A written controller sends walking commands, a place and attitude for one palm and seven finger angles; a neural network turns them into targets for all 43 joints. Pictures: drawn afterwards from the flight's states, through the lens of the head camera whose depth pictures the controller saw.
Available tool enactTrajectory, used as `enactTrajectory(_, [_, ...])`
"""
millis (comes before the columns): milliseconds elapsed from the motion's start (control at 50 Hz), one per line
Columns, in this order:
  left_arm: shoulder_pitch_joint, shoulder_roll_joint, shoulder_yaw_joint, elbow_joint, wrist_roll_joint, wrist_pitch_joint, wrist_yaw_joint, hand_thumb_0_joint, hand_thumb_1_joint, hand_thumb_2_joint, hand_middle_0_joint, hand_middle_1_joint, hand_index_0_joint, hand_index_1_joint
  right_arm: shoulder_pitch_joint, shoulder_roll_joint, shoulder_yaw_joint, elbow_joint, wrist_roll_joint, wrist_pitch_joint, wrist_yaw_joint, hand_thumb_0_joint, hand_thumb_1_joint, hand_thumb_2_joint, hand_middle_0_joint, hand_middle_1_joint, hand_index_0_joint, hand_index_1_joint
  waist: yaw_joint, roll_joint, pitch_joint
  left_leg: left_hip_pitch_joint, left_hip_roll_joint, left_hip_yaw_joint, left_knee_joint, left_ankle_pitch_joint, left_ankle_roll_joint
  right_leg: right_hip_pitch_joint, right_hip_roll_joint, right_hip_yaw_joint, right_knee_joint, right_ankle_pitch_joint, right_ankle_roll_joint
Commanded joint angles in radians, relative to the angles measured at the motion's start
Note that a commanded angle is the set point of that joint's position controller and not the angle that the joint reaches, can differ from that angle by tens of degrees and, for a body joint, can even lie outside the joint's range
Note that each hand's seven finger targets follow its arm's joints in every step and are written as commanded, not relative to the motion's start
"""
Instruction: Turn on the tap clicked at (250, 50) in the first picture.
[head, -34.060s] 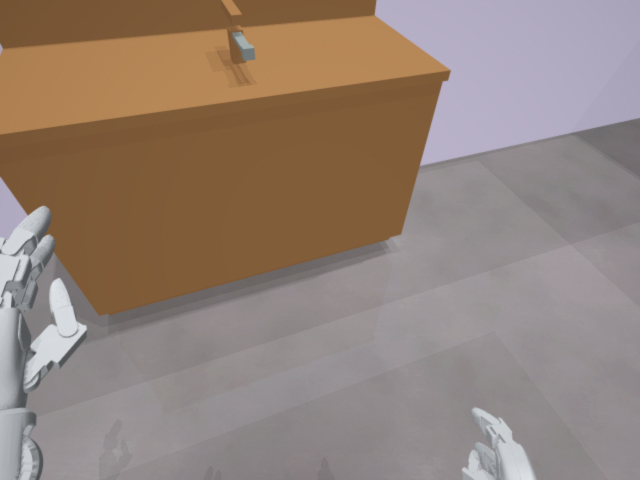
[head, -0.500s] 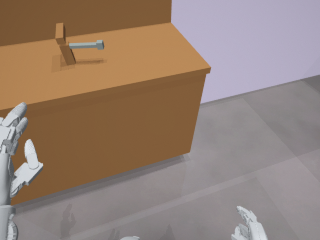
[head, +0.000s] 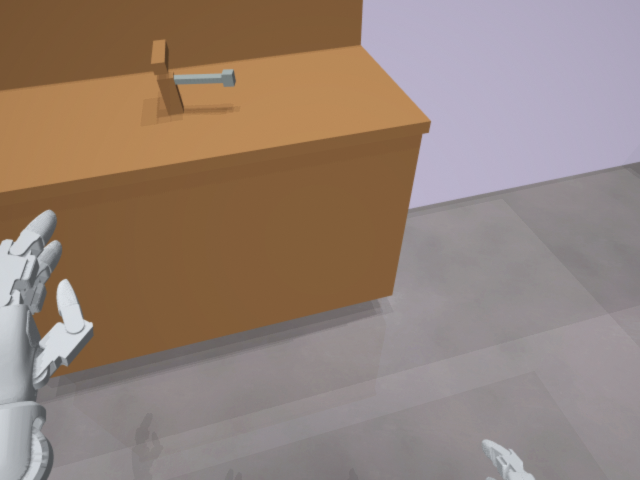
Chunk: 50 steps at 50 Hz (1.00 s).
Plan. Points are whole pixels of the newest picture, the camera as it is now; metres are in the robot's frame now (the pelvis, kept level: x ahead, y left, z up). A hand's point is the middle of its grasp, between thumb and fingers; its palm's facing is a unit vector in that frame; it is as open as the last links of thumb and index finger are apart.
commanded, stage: stop stepping back and stand still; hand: left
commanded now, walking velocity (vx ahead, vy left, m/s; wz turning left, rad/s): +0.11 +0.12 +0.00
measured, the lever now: (228, 78) +0.90 +0.27 +0.10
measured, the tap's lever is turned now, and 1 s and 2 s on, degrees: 76 76 76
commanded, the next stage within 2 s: stand and check the lever's angle in 0.92 s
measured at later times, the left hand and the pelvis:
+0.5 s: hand (99, 304) +0.24 +0.23 +0.16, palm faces +0.39 -0.83 -0.39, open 7.4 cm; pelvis +0.03 +0.00 +0.00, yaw +0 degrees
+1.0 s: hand (74, 296) +0.25 +0.26 +0.16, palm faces +0.40 -0.84 -0.38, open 7.4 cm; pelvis +0.03 +0.02 +0.01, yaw -1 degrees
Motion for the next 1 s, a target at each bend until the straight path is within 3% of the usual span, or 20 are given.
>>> enactTrajectory(0, [-0.049, 0.260, 0.161, -0.270, -0.005, -0.084, 0.037, 0.000, 0.900, 0.900, -0.200, -0.300, -0.200, -0.300, -0.116, -0.088, -0.027, -0.216, 0.000, -0.067, -0.015, 0.000, -0.900, -0.900, 0.200, 0.300, 0.200, 0.300, -0.006, -0.131, -0.084, 0.132, -0.003, 0.076, -0.239, -0.020, 0.011, -0.054, -0.277, 0.320, -0.369, -0.509, -0.023])
enactTrajectory(40, [-0.026, 0.234, 0.147, -0.233, -0.008, -0.083, 0.042, 0.000, 0.900, 0.900, -0.200, -0.300, -0.200, -0.300, -0.104, -0.088, -0.018, -0.219, -0.003, -0.066, -0.018, 0.000, -0.900, -0.900, 0.200, 0.300, 0.200, 0.300, -0.018, -0.081, -0.074, 0.229, -0.011, 0.081, -0.412, -0.003, 0.023, -0.078, -0.228, 0.268, -0.294, -0.518, 0.000])
enactTrajectory(60, [-0.034, 0.230, 0.144, -0.231, -0.010, -0.086, 0.043, 0.000, 0.900, 0.900, -0.200, -0.300, -0.200, -0.300, -0.106, -0.105, -0.022, -0.227, -0.006, -0.067, -0.019, 0.000, -0.900, -0.900, 0.200, 0.300, 0.200, 0.300, -0.018, 0.001, -0.051, 0.207, 0.024, -0.001, -0.507, -0.078, 0.048, -0.070, -0.177, 0.245, -0.210, -0.501, 0.022])
enactTrajectory(80, [-0.048, 0.220, 0.141, -0.226, -0.010, -0.089, 0.044, 0.000, 0.900, 0.900, -0.200, -0.300, -0.200, -0.300, -0.107, -0.127, -0.028, -0.232, -0.008, -0.069, -0.016, 0.000, -0.900, -0.900, 0.200, 0.300, 0.200, 0.300, -0.013, 0.104, -0.020, 0.176, 0.113, -0.163, -0.604, -0.180, 0.093, -0.092, -0.095, 0.201, -0.077, -0.430, 0.055])
enactTrajectory(100, [-0.067, 0.218, 0.141, -0.227, -0.001, -0.085, 0.043, 0.000, 0.900, 0.900, -0.200, -0.300, -0.200, -0.300, -0.108, -0.139, -0.032, -0.226, -0.002, -0.068, -0.011, 0.000, -0.900, -0.900, 0.200, 0.300, 0.200, 0.300, -0.007, 0.187, -0.038, 0.132, 0.211, -0.268, -0.677, -0.256, 0.125, -0.060, -0.014, 0.074, 0.092, -0.296, 0.102])
enactTrajectory(120, [-0.099, 0.243, 0.162, -0.230, 0.000, -0.080, 0.045, 0.000, 0.900, 0.900, -0.200, -0.300, -0.200, -0.300, -0.116, -0.127, -0.037, -0.226, 0.003, -0.067, -0.014, 0.000, -0.900, -0.900, 0.200, 0.300, 0.200, 0.300, -0.010, 0.230, -0.062, 0.030, 0.287, -0.360, -0.746, -0.342, 0.161, 0.004, 0.000, 0.045, 0.301, -0.260, 0.127])
enactTrajectory(140, [-0.117, 0.248, 0.172, -0.207, 0.011, -0.070, 0.045, 0.000, 0.900, 0.900, -0.200, -0.300, -0.200, -0.300, -0.122, -0.104, -0.035, -0.223, 0.004, -0.077, -0.013, 0.000, -0.900, -0.900, 0.200, 0.300, 0.200, 0.300, -0.013, 0.187, 0.007, -0.041, 0.293, -0.369, -0.776, -0.310, 0.174, -0.023, -0.011, 0.076, 0.377, -0.258, 0.115])
enactTrajectory(160, [-0.091, 0.229, 0.158, -0.162, 0.011, -0.063, 0.040, 0.000, 0.900, 0.900, -0.200, -0.300, -0.200, -0.300, -0.127, -0.110, -0.033, -0.214, 0.007, -0.086, -0.009, 0.000, -0.900, -0.900, 0.200, 0.300, 0.200, 0.300, -0.006, 0.133, 0.039, -0.047, 0.279, -0.320, -0.745, -0.203, 0.159, -0.028, -0.040, 0.097, 0.302, -0.251, 0.109])
enactTrajectory(220, [-0.021, 0.189, 0.107, -0.167, 0.013, -0.056, 0.025, 0.000, 0.900, 0.900, -0.200, -0.300, -0.200, -0.300, -0.138, -0.121, -0.026, -0.228, 0.020, -0.090, -0.005, 0.000, -0.900, -0.900, 0.200, 0.300, 0.200, 0.300, 0.007, 0.129, 0.023, -0.059, 0.159, -0.122, -0.580, -0.098, 0.074, 0.144, -0.035, 0.067, -0.076, -0.117, 0.111])
enactTrajectory(240, [-0.053, 0.190, 0.095, -0.180, 0.016, -0.061, 0.020, 0.000, 0.900, 0.900, -0.200, -0.300, -0.200, -0.300, -0.143, -0.122, -0.029, -0.228, 0.013, -0.090, -0.004, 0.000, -0.900, -0.900, 0.200, 0.300, 0.200, 0.300, -0.004, 0.030, 0.055, -0.070, 0.094, -0.072, -0.468, -0.016, 0.042, 0.126, -0.076, 0.171, -0.189, -0.076, 0.084])
enactTrajectory(260, [-0.098, 0.205, 0.104, -0.207, 0.012, -0.067, 0.017, 0.000, 0.900, 0.900, -0.200, -0.300, -0.200, -0.300, -0.142, -0.122, -0.034, -0.231, 0.008, -0.093, 0.000, 0.000, -0.900, -0.900, 0.200, 0.300, 0.200, 0.300, -0.021, -0.082, 0.032, -0.038, 0.045, -0.030, -0.361, 0.050, 0.015, 0.083, -0.164, 0.304, -0.240, -0.073, 0.038])
enactTrajectory(280, [-0.103, 0.215, 0.107, -0.211, 0.007, -0.064, 0.015, 0.000, 0.900, 0.900, -0.200, -0.300, -0.200, -0.300, -0.120, -0.110, -0.043, -0.222, 0.015, -0.093, 0.006, 0.000, -0.900, -0.900, 0.200, 0.300, 0.200, 0.300, -0.013, -0.202, -0.041, 0.008, 0.010, -0.001, -0.250, 0.048, -0.005, 0.069, -0.241, 0.430, -0.310, -0.182, 0.020])
enactTrajectory(300, [-0.097, 0.224, 0.114, -0.239, 0.003, -0.061, 0.017, 0.000, 0.900, 0.900, -0.200, -0.300, -0.200, -0.300, -0.112, -0.117, -0.058, -0.226, 0.022, -0.091, 0.009, 0.000, -0.900, -0.900, 0.200, 0.300, 0.200, 0.300, -0.003, -0.220, -0.050, 0.005, 0.002, -0.015, -0.161, 0.056, -0.010, 0.084, -0.284, 0.491, -0.348, -0.144, 0.004])
enactTrajectory(340, [-0.110, 0.256, 0.146, -0.310, 0.000, -0.077, 0.026, 0.000, 0.900, 0.900, -0.200, -0.300, -0.200, -0.300, -0.123, -0.103, -0.044, -0.229, 0.021, -0.097, 0.011, 0.000, -0.900, -0.900, 0.200, 0.300, 0.200, 0.300, 0.001, -0.090, -0.095, -0.013, 0.024, -0.051, -0.176, 0.036, -0.010, 0.191, -0.307, 0.427, -0.260, 0.159, -0.041])
enactTrajectory(380, [-0.067, 0.252, 0.162, -0.299, -0.002, -0.087, 0.040, 0.000, 0.900, 0.900, -0.200, -0.300, -0.200, -0.300, -0.115, -0.096, -0.035, -0.229, 0.014, -0.098, 0.003, 0.000, -0.900, -0.900, 0.200, 0.300, 0.200, 0.300, -0.003, -0.043, -0.146, 0.057, 0.024, -0.044, -0.357, 0.120, -0.006, 0.256, -0.263, 0.319, -0.167, 0.309, -0.020])
enactTrajectory(420, [-0.007, 0.232, 0.159, -0.270, -0.010, -0.086, 0.047, 0.000, 0.900, 0.900, -0.200, -0.300, -0.200, -0.300, -0.126, -0.106, -0.039, -0.233, 0.011, -0.093, -0.008, 0.000, -0.900, -0.900, 0.200, 0.300, 0.200, 0.300, 0.001, 0.022, -0.158, 0.171, 0.049, -0.058, -0.499, 0.338, -0.001, 0.231, -0.174, 0.229, -0.124, 0.255, 0.043])
enactTrajectory(460, [0.004, 0.218, 0.144, -0.261, -0.018, -0.083, 0.042, 0.000, 0.900, 0.900, -0.200, -0.300, -0.200, -0.300, -0.149, -0.126, -0.048, -0.247, 0.024, -0.083, -0.011, 0.000, -0.900, -0.900, 0.200, 0.300, 0.200, 0.300, 0.014, 0.021, -0.128, 0.196, 0.107, -0.108, -0.506, 0.373, 0.014, 0.169, -0.110, 0.203, -0.154, 0.136, 0.084])
enactTrajectory(480, [0.011, 0.220, 0.151, -0.240, -0.014, -0.075, 0.041, 0.000, 0.900, 0.900, -0.200, -0.300, -0.200, -0.300, -0.147, -0.124, -0.045, -0.253, 0.024, -0.079, -0.011, 0.000, -0.900, -0.900, 0.200, 0.300, 0.200, 0.300, 0.004, -0.004, -0.116, 0.201, 0.101, -0.090, -0.478, 0.445, 0.015, 0.171, -0.097, 0.189, -0.136, 0.228, 0.083])
enactTrajectory(520, [0.003, 0.216, 0.148, -0.252, -0.011, -0.077, 0.036, 0.000, 0.900, 0.900, -0.200, -0.300, -0.200, -0.300, -0.152, -0.117, -0.039, -0.253, 0.021, -0.073, -0.012, 0.000, -0.900, -0.900, 0.200, 0.300, 0.200, 0.300, -0.001, 0.047, -0.151, 0.205, 0.106, -0.093, -0.487, 0.540, 0.009, 0.212, -0.097, 0.152, -0.097, 0.312, 0.084])
enactTrajectory(980, [-0.022, 0.208, 0.113, -0.256, -0.013, -0.066, 0.037, 0.000, 0.900, 0.900, -0.200, -0.300, -0.200, -0.300, -0.160, -0.123, -0.029, -0.266, 0.008, -0.055, -0.023, 0.000, -0.900, -0.900, 0.200, 0.300, 0.200, 0.300, 0.005, 0.044, -0.141, 0.164, 0.086, -0.078, -0.559, 0.365, -0.003, 0.197, -0.076, 0.153, -0.165, 0.201, 0.083])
